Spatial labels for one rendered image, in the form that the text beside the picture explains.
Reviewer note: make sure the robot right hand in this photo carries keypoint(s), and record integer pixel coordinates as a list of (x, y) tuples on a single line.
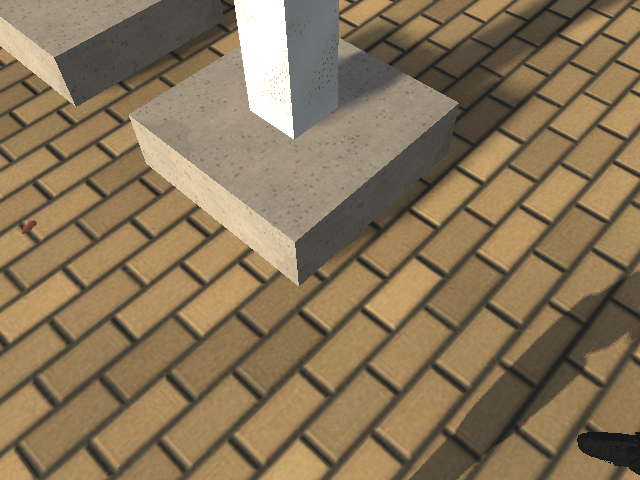
[(621, 449)]

